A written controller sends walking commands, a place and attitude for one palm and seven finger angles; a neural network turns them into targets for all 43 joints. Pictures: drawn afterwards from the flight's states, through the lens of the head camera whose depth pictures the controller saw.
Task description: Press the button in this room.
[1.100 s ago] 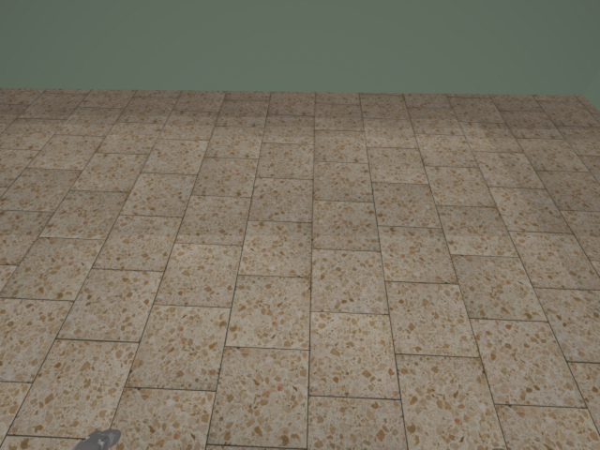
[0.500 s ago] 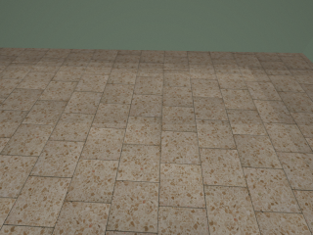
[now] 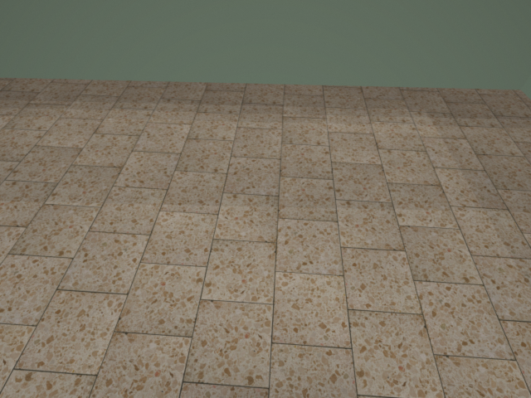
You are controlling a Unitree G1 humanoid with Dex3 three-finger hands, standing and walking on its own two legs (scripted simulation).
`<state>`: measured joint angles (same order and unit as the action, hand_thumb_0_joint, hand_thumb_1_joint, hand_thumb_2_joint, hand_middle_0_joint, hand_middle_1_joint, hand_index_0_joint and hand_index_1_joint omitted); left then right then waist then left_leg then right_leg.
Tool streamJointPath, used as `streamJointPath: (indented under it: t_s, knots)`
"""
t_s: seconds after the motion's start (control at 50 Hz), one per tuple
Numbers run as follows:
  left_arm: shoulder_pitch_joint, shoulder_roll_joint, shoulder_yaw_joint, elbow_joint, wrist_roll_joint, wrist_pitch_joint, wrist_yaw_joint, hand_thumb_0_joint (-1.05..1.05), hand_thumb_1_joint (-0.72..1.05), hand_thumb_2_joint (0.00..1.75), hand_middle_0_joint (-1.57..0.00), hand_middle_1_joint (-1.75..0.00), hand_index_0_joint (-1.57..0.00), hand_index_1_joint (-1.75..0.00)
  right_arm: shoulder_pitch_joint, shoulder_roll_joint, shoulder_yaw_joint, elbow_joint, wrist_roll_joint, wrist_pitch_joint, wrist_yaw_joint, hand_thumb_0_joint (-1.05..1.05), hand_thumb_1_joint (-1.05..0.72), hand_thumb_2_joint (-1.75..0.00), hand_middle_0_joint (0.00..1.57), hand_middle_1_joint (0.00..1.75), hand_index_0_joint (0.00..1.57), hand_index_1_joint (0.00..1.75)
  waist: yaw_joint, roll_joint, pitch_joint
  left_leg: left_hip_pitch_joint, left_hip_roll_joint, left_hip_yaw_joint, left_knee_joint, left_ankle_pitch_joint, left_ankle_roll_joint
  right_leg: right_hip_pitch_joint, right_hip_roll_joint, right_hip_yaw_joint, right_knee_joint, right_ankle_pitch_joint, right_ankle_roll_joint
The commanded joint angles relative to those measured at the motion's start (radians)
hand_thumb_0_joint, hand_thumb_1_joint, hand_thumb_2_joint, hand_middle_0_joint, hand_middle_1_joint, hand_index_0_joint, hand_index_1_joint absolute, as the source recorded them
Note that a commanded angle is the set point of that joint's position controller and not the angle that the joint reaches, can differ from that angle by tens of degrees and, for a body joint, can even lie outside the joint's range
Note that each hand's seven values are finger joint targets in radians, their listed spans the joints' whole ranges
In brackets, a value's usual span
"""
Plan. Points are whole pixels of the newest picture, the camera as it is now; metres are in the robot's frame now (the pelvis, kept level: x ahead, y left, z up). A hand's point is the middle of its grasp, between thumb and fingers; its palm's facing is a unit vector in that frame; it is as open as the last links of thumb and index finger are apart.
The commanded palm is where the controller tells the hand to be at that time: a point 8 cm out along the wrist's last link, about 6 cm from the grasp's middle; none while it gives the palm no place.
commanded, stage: turn or walk to find it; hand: left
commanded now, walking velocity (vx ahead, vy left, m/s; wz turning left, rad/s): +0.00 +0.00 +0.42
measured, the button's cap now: out of the picture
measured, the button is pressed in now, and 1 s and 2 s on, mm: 0 0 0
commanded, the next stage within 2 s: none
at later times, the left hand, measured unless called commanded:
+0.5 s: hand out of the picture +0.01 +0.19 -0.16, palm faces +0.20 -0.93 -0.30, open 7.4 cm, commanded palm none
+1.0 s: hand out of the picture -0.16 +0.19 -0.19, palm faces +0.46 -0.85 -0.24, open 7.4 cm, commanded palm none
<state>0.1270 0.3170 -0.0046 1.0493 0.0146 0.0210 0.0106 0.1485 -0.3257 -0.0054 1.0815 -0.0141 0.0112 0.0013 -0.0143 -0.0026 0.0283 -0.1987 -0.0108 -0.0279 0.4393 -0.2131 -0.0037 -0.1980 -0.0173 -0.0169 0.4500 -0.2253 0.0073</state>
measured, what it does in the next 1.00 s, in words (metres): steps on the spot, turning left: right foot, then left foot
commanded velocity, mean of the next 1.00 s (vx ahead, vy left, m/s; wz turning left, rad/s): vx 0.00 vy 0.00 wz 0.42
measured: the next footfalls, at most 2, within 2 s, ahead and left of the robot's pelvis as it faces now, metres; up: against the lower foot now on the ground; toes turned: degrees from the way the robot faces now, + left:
right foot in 0.44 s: +0.01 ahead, -0.12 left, +0.00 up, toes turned +10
left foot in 0.90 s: -0.09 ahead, +0.11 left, +0.00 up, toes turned +28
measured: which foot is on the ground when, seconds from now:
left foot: down 0.00-0.46, up 0.48-0.88, down 0.90-1.00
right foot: down 0.00-0.18, up 0.20-0.42, down 0.44-0.90, up 0.92-1.00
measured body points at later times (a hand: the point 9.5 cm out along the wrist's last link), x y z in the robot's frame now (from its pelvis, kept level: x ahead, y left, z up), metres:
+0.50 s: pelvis -0.03 -0.03 -0.01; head +0.00 -0.05 +0.44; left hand +0.00 +0.24 -0.14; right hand +0.06 -0.26 -0.17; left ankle +0.00 +0.12 -0.72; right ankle -0.03 -0.13 -0.74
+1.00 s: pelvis -0.07 +0.00 -0.01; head -0.06 +0.04 +0.44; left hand -0.19 +0.24 -0.17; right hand +0.14 -0.17 -0.14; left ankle -0.12 +0.09 -0.74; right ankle -0.04 -0.13 -0.69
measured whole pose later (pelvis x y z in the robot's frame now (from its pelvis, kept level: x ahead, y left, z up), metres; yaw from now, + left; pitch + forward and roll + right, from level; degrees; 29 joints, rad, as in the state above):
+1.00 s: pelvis -0.07 +0.00 -0.01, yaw +25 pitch -1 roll +0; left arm 0.28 0.26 0.05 1.00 0.02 0.07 0.03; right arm 0.12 -0.19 -0.03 0.94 -0.01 0.02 0.00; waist 0.04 -0.07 0.08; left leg -0.24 -0.01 0.05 0.58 -0.33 0.04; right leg -0.40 -0.10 -0.08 0.99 -0.51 0.06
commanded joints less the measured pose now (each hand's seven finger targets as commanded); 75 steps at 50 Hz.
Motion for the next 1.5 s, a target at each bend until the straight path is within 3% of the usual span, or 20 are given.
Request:
streamJointPath:
  t_s: [0.0,0.12,0.2,0.38,0.4,0.44,0.54,0.72,0.82,0.84,0.88,0.9,1.0,1.16,1.28,1.3,1.32,1.34,1.42,1.48]
  knots:
    - [0.044,0.139,0.042,-0.084,0.000,0.000,0.017,0.00,0.90,0.90,-0.20,-0.30,-0.20,-0.30,0.018,-0.089,-0.027,-0.085,-0.004,0.003,-0.002,0.00,-0.90,-0.90,0.20,0.30,0.20,0.30,0.016,-0.062,-0.030,-0.111,0.072,-0.072,0.044,0.061,0.017,-0.020,-0.176,0.120,-0.068,-0.017,-0.038]
    - [0.029,0.119,0.057,-0.158,0.003,0.007,0.023,0.00,0.90,0.90,-0.20,-0.30,-0.20,-0.30,0.086,-0.080,-0.051,-0.132,-0.005,0.012,0.001,0.00,-0.90,-0.90,0.20,0.30,0.20,0.30,-0.007,-0.021,-0.060,-0.118,0.089,-0.136,0.094,0.095,0.040,-0.098,-0.175,0.038,0.064,-0.037,-0.040]
    - [0.039,0.048,0.057,-0.191,-0.002,0.005,0.028,0.00,0.90,0.90,-0.20,-0.30,-0.20,-0.30,0.127,-0.131,-0.078,-0.158,-0.007,-0.003,-0.013,0.00,-0.90,-0.90,0.20,0.30,0.20,0.30,-0.016,0.220,-0.068,-0.038,0.271,-0.493,-0.127,0.303,0.212,-0.236,-0.008,0.011,0.486,-0.324,0.022]
    - [0.153,-0.008,0.065,-0.172,-0.015,-0.007,0.026,0.00,0.90,0.90,-0.20,-0.30,-0.20,-0.30,0.100,-0.085,-0.095,-0.182,-0.005,0.016,-0.020,0.00,-0.90,-0.90,0.20,0.30,0.20,0.30,0.024,0.135,-0.122,-0.064,0.138,-0.384,-0.007,0.314,0.143,0.001,0.032,0.006,0.081,-0.114,0.032]
    - [0.201,0.011,0.072,-0.163,-0.012,-0.012,0.030,0.00,0.90,0.90,-0.20,-0.30,-0.20,-0.30,0.082,-0.066,-0.094,-0.197,0.001,0.018,-0.016,0.00,-0.90,-0.90,0.20,0.30,0.20,0.30,0.046,0.097,-0.129,-0.168,0.099,-0.348,0.040,0.175,0.099,0.128,-0.010,0.027,-0.055,-0.032,0.025]
    - [0.182,0.148,0.094,-0.187,0.011,-0.019,0.036,0.00,0.90,0.90,-0.20,-0.30,-0.20,-0.30,0.055,0.013,-0.091,-0.240,-0.001,0.021,-0.008,0.00,-0.90,-0.90,0.20,0.30,0.20,0.30,0.057,-0.276,-0.019,-0.460,-0.084,-0.046,0.455,-0.309,-0.028,0.117,-0.441,0.426,-0.222,-0.021,-0.148]
    - [0.081,0.041,0.068,-0.208,0.006,-0.035,0.031,0.00,0.90,0.90,-0.20,-0.30,-0.20,-0.30,0.100,0.012,-0.096,-0.160,-0.007,0.046,0.013,0.00,-0.90,-0.90,0.20,0.30,0.20,0.30,-0.014,-0.148,0.042,-0.374,0.009,-0.019,0.782,-0.129,-0.044,-0.038,-0.263,0.106,-0.145,0.179,-0.131]
    - [0.246,0.083,0.081,-0.150,0.019,-0.031,0.032,0.00,0.90,0.90,-0.20,-0.30,-0.20,-0.30,-0.056,0.028,-0.069,-0.190,0.002,0.041,0.011,0.00,-0.90,-0.90,0.20,0.30,0.20,0.30,0.064,-0.170,-0.005,-0.301,0.031,0.060,0.492,-0.239,-0.058,0.120,-0.317,0.053,-0.070,0.452,-0.170]
    - [0.214,0.115,0.097,-0.133,0.017,-0.020,0.029,0.00,0.90,0.90,-0.20,-0.30,-0.20,-0.30,0.002,0.025,-0.060,-0.179,0.010,0.019,0.006,0.00,-0.90,-0.90,0.20,0.30,0.20,0.30,0.030,-0.187,-0.077,-0.072,0.015,0.123,0.123,-0.129,-0.029,0.092,-0.312,-0.017,0.056,0.506,-0.110]
    - [0.193,0.104,0.096,-0.134,0.008,-0.016,0.027,0.00,0.90,0.90,-0.20,-0.30,-0.20,-0.30,0.051,0.001,-0.064,-0.167,0.007,0.011,0.006,0.00,-0.90,-0.90,0.20,0.30,0.20,0.30,-0.001,-0.139,-0.092,0.044,0.033,0.112,-0.023,0.014,-0.016,0.027,-0.287,-0.067,0.135,0.427,-0.063]
    - [0.183,0.002,0.070,-0.188,0.004,-0.005,0.015,0.00,0.90,0.90,-0.20,-0.30,-0.20,-0.30,0.116,-0.159,-0.099,-0.165,0.001,0.004,0.002,0.00,-0.90,-0.90,0.20,0.30,0.20,0.30,-0.023,0.285,-0.114,0.270,0.405,-0.297,-0.078,0.614,0.158,-0.354,-0.100,-0.138,0.496,-0.393,0.062]
    - [0.120,0.011,0.067,-0.200,0.009,0.010,0.023,0.00,0.90,0.90,-0.20,-0.30,-0.20,-0.30,0.157,-0.154,-0.101,-0.145,0.001,0.006,-0.008,0.00,-0.90,-0.90,0.20,0.30,0.20,0.30,-0.056,0.209,-0.104,0.181,0.413,-0.280,-0.080,0.600,0.217,-0.342,-0.093,-0.051,0.602,-0.419,0.057]
    - [0.141,0.007,0.081,-0.142,0.004,0.016,0.006,0.00,0.90,0.90,-0.20,-0.30,-0.20,-0.30,0.012,-0.073,-0.077,-0.186,-0.001,-0.005,-0.024,0.00,-0.90,-0.90,0.20,0.30,0.20,0.30,0.015,0.141,-0.037,0.063,0.243,-0.150,-0.099,0.427,0.167,-0.319,-0.087,-0.011,0.667,-0.192,0.071]
    - [0.061,-0.018,0.079,-0.192,-0.001,0.015,0.012,0.00,0.90,0.90,-0.20,-0.30,-0.20,-0.30,0.078,-0.074,-0.090,-0.181,-0.010,0.004,-0.020,0.00,-0.90,-0.90,0.20,0.30,0.20,0.30,-0.018,0.135,-0.023,0.052,0.239,-0.262,-0.112,0.324,0.193,-0.256,-0.049,-0.007,0.436,-0.219,0.071]
    - [0.151,-0.013,0.082,-0.190,-0.006,-0.008,0.021,0.00,0.90,0.90,-0.20,-0.30,-0.20,-0.30,0.050,-0.067,-0.099,-0.196,-0.007,0.012,-0.011,0.00,-0.90,-0.90,0.20,0.30,0.20,0.30,0.036,0.101,-0.072,-0.081,0.169,-0.287,-0.001,0.301,0.134,0.031,-0.008,-0.023,0.030,-0.031,0.050]
    - [0.177,0.020,0.088,-0.187,-0.002,-0.018,0.025,0.00,0.90,0.90,-0.20,-0.30,-0.20,-0.30,0.052,-0.041,-0.096,-0.201,0.001,0.009,-0.007,0.00,-0.90,-0.90,0.20,0.30,0.20,0.30,0.049,0.042,-0.087,-0.167,0.122,-0.248,0.069,0.189,0.087,0.143,-0.072,0.029,-0.083,0.037,0.035]
    - [0.192,0.106,0.104,-0.190,0.013,-0.028,0.034,0.00,0.90,0.90,-0.20,-0.30,-0.20,-0.30,0.078,0.026,-0.085,-0.220,0.009,0.007,-0.001,0.00,-0.90,-0.90,0.20,0.30,0.20,0.30,0.048,-0.207,-0.101,-0.349,-0.011,-0.097,0.269,-0.088,0.014,0.256,-0.307,0.273,-0.153,0.092,-0.045]
    - [0.185,0.147,0.104,-0.205,0.012,-0.024,0.030,0.00,0.90,0.90,-0.20,-0.30,-0.20,-0.30,0.066,0.021,-0.093,-0.236,-0.003,0.013,-0.003,0.00,-0.90,-0.90,0.20,0.30,0.20,0.30,0.059,-0.268,-0.074,-0.375,-0.059,-0.032,0.472,-0.355,-0.015,0.148,-0.459,0.352,-0.167,0.185,-0.146]
    - [0.042,0.040,0.081,-0.236,0.006,-0.028,0.029,0.00,0.90,0.90,-0.20,-0.30,-0.20,-0.30,0.096,0.012,-0.101,-0.168,-0.012,0.045,0.015,0.00,-0.90,-0.90,0.20,0.30,0.20,0.30,-0.013,-0.132,0.032,-0.355,0.019,-0.032,0.771,-0.168,-0.036,-0.029,-0.286,0.119,-0.161,0.115,-0.125]
    - [0.082,0.033,0.080,-0.217,0.008,-0.033,0.031,0.00,0.90,0.90,-0.20,-0.30,-0.20,-0.30,0.092,0.022,-0.095,-0.156,-0.007,0.046,0.016,0.00,-0.90,-0.90,0.20,0.30,0.20,0.30,0.003,-0.153,0.014,-0.353,0.037,0.002,0.735,-0.150,-0.059,0.029,-0.285,0.052,-0.144,0.208,-0.127]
